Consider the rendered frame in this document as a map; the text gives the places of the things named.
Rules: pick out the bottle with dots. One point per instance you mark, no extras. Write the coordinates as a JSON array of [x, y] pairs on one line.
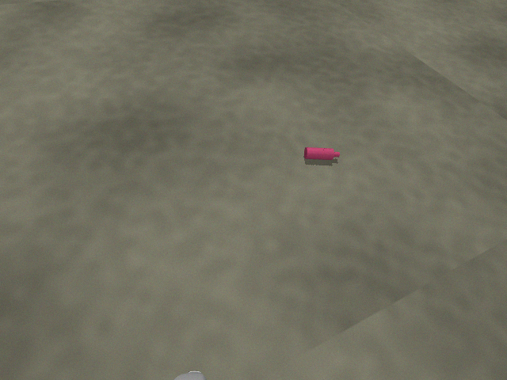
[[320, 153]]

